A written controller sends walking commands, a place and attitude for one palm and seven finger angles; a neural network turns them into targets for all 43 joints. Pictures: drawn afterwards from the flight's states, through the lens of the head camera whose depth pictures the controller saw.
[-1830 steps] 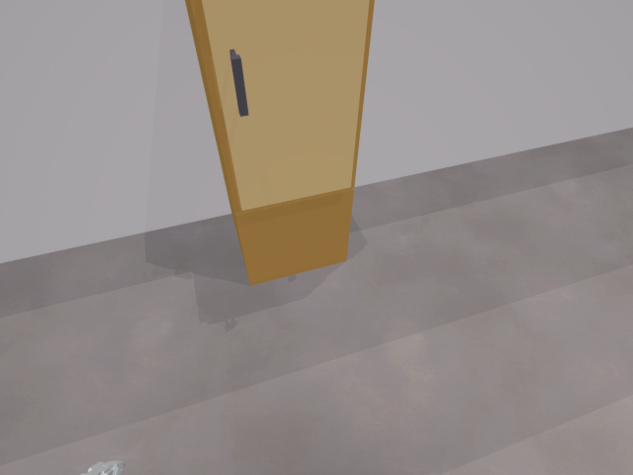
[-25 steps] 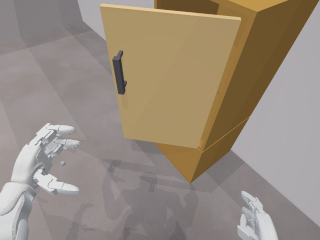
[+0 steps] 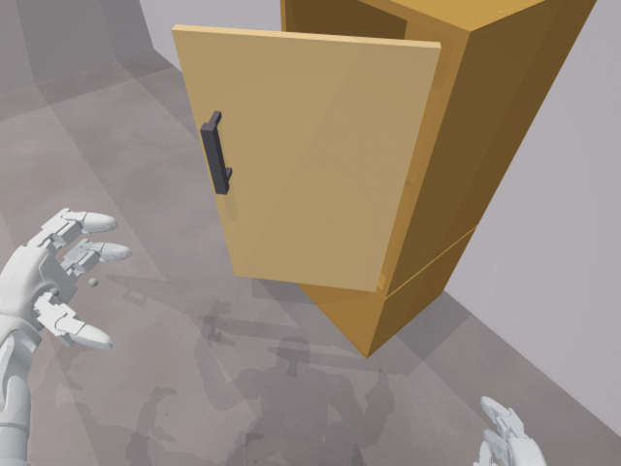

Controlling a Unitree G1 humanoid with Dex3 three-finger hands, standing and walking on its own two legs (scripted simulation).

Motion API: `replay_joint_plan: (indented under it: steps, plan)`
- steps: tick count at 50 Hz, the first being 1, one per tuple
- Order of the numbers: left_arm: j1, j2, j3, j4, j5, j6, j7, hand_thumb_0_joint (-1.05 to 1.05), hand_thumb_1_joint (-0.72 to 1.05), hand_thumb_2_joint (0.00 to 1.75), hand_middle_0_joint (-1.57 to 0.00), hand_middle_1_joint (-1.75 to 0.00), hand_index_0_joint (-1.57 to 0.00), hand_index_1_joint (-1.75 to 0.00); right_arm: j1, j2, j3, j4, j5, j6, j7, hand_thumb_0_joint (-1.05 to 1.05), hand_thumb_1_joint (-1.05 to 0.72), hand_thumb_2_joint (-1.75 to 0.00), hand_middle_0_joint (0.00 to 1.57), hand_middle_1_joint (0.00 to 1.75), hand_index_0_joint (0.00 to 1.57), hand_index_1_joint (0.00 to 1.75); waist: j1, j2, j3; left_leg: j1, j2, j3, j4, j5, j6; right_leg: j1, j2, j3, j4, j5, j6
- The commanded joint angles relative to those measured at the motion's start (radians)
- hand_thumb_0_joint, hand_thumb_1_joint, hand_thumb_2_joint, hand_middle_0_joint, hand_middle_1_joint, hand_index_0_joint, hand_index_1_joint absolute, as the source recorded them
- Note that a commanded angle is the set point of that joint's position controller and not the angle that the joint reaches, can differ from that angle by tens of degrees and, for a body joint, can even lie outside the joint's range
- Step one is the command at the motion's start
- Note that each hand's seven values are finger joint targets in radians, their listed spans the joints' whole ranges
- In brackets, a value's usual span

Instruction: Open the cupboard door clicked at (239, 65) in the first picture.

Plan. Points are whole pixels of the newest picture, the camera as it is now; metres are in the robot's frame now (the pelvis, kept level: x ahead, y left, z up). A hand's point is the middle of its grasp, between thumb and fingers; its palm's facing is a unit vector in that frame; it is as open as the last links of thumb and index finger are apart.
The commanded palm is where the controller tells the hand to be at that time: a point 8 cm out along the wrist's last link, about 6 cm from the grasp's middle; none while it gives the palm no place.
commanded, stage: raise the hand with hooked fingers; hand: left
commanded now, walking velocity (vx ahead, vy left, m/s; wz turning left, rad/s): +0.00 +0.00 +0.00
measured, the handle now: (219, 153) +0.56 +0.19 +0.08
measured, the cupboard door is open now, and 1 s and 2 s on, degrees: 43 43 43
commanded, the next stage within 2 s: move the hooked fingers beside the handle in 0.34 s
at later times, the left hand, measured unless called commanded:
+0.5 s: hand (99, 288) +0.29 +0.27 +0.10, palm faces -0.03 -1.00 -0.03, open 14.0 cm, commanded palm +0.27 +0.32 +0.10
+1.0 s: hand (129, 236) +0.37 +0.26 +0.10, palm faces -0.06 -1.00 -0.01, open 14.0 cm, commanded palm +0.34 +0.31 +0.10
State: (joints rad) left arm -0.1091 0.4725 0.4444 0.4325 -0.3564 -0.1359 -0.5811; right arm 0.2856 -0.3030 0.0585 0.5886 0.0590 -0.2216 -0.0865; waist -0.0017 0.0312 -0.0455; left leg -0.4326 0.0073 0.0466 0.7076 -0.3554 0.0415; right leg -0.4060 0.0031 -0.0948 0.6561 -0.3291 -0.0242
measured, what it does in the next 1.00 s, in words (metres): stands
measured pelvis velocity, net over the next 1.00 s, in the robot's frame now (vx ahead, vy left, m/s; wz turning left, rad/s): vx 0.00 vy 0.00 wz -0.02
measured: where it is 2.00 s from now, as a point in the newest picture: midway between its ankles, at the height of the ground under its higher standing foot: outside the picture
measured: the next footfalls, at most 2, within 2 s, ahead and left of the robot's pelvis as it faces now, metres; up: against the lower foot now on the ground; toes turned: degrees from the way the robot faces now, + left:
none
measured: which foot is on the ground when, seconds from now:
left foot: down 0.00-1.00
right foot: down 0.00-1.00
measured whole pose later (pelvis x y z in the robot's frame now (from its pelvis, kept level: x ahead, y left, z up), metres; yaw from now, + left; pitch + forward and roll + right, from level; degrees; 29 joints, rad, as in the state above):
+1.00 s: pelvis +0.00 +0.00 +0.00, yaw -1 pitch +8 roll -1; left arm -0.41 0.52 0.45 0.77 -0.28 -0.21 -0.56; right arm 0.34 -0.31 0.05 0.60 0.05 -0.15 -0.08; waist -0.05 0.02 -0.05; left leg -0.52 0.01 0.06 0.73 -0.36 0.04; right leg -0.50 0.01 -0.08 0.69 -0.33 -0.03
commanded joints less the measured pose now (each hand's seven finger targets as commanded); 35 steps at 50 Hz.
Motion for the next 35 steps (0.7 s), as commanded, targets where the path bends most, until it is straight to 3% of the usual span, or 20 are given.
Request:
replay_joint_plan:
  steps: [1,3,5,11,15,16,23,25,27,28,31,34,35]
  plan:
    - [-0.210,0.280,0.108,-0.222,-0.030,-0.068,0.008,0.00,-0.50,0.30,-0.30,-1.20,-0.30,-1.20,-0.058,-0.134,-0.065,-0.153,-0.004,-0.056,-0.006,0.00,-0.90,-0.90,0.20,0.30,0.20,0.30,0.021,0.036,-0.231,0.126,-0.005,-0.078,-0.098,0.295,-0.012,0.079,0.012,0.059,-0.067,0.268,-0.011]
    - [-0.205,0.274,0.109,-0.229,-0.025,-0.076,0.022,0.00,-0.50,0.30,-0.30,-1.20,-0.30,-1.20,-0.058,-0.129,-0.066,-0.155,-0.004,-0.055,-0.008,0.00,-0.90,-0.90,0.20,0.30,0.20,0.30,0.018,0.062,-0.227,0.129,-0.006,-0.072,-0.100,0.274,-0.012,0.065,0.012,0.060,-0.072,0.243,-0.008]
    - [-0.218,0.281,0.112,-0.230,-0.027,-0.084,0.029,0.00,-0.50,0.30,-0.30,-1.20,-0.30,-1.20,-0.059,-0.130,-0.062,-0.154,-0.006,-0.053,-0.009,0.00,-0.90,-0.90,0.20,0.30,0.20,0.30,0.017,0.049,-0.206,0.117,-0.004,-0.073,-0.100,0.257,-0.011,0.069,0.012,0.067,-0.077,0.230,-0.010]
    - [-0.234,0.266,0.097,-0.241,-0.023,-0.095,0.026,0.00,-0.50,0.30,-0.30,-1.20,-0.30,-1.20,-0.062,-0.126,-0.063,-0.149,-0.004,-0.052,-0.017,0.00,-0.90,-0.90,0.20,0.30,0.20,0.30,0.008,0.068,-0.232,0.137,-0.006,-0.065,-0.098,0.258,-0.006,0.078,0.009,0.077,-0.081,0.248,-0.005]
    - [-0.228,0.255,0.086,-0.192,-0.027,-0.084,0.015,0.00,-0.50,0.30,-0.30,-1.20,-0.30,-1.20,-0.064,-0.128,-0.060,-0.147,-0.001,-0.049,-0.020,0.00,-0.90,-0.90,0.20,0.30,0.20,0.30,0.004,0.017,-0.185,0.112,-0.004,-0.069,-0.102,0.224,-0.008,0.063,0.010,0.075,-0.089,0.213,-0.003]
    - [-0.236,0.257,0.085,-0.197,-0.024,-0.085,0.013,0.00,-0.50,0.30,-0.30,-1.20,-0.30,-1.20,-0.069,-0.127,-0.059,-0.146,0.000,-0.050,-0.021,0.00,-0.90,-0.90,0.20,0.30,0.20,0.30,0.008,0.046,-0.191,0.111,-0.006,-0.070,-0.106,0.219,-0.008,0.064,0.008,0.076,-0.089,0.207,-0.005]
    - [-0.250,0.247,0.078,-0.186,-0.024,-0.088,0.014,0.00,-0.50,0.30,-0.30,-1.20,-0.30,-1.20,-0.070,-0.124,-0.057,-0.147,0.001,-0.051,-0.024,0.00,-0.90,-0.90,0.20,0.30,0.20,0.30,0.004,0.042,-0.203,0.120,-0.006,-0.069,-0.107,0.207,-0.008,0.054,0.009,0.074,-0.090,0.195,-0.003]
    - [-0.333,0.278,0.083,-0.130,-0.022,-0.085,0.013,0.00,-0.50,0.30,-0.30,-1.20,-0.30,-1.20,-0.056,-0.134,-0.055,-0.129,0.000,-0.042,-0.030,0.00,-0.90,-0.90,0.20,0.30,0.20,0.30,-0.016,-0.014,-0.160,0.091,-0.004,-0.071,-0.100,0.184,-0.008,0.034,0.011,0.078,-0.095,0.173,0.000]
    - [-0.423,0.262,0.047,-0.123,-0.008,-0.096,0.009,0.00,-0.50,0.30,-0.30,-1.20,-0.30,-1.20,-0.060,-0.130,-0.053,-0.124,0.002,-0.041,-0.034,0.00,-0.90,-0.90,0.20,0.30,0.20,0.30,-0.024,0.055,-0.173,0.102,-0.007,-0.075,-0.108,0.153,-0.010,0.012,0.008,0.076,-0.093,0.132,-0.005]
    - [-0.452,0.258,0.036,-0.102,-0.003,-0.099,0.010,0.00,-0.50,0.30,-0.30,-1.20,-0.30,-1.20,-0.056,-0.130,-0.054,-0.120,0.003,-0.041,-0.037,0.00,-0.90,-0.90,0.20,0.30,0.20,0.30,-0.032,0.053,-0.177,0.109,-0.006,-0.076,-0.106,0.143,-0.009,0.002,0.008,0.077,-0.095,0.119,-0.004]
    - [-0.508,0.285,0.036,-0.064,0.008,-0.111,0.009,0.00,-0.50,0.30,-0.30,-1.20,-0.30,-1.20,-0.041,-0.137,-0.053,-0.111,0.000,-0.036,-0.039,0.00,-0.90,-0.90,0.20,0.30,0.20,0.30,-0.031,0.041,-0.233,0.109,-0.006,-0.079,-0.096,0.161,-0.008,0.023,0.006,0.083,-0.086,0.138,-0.006]
    - [-0.519,0.300,0.049,0.022,0.020,-0.114,0.010,0.00,-0.50,0.30,-0.30,-1.20,-0.30,-1.20,-0.025,-0.140,-0.055,-0.105,-0.001,-0.028,-0.035,0.00,-0.90,-0.90,0.20,0.30,0.20,0.30,-0.025,0.034,-0.237,0.093,-0.007,-0.079,-0.092,0.175,-0.010,0.019,0.005,0.077,-0.073,0.155,-0.008]
    - [-0.522,0.329,0.069,0.049,0.016,-0.113,0.008,0.00,-0.50,0.30,-0.30,-1.20,-0.30,-1.20,-0.019,-0.146,-0.054,-0.104,-0.003,-0.021,-0.032,0.00,-0.90,-0.90,0.20,0.30,0.20,0.30,-0.018,0.015,-0.235,0.077,-0.006,-0.077,-0.083,0.192,-0.010,0.037,0.006,0.084,-0.068,0.176,-0.011]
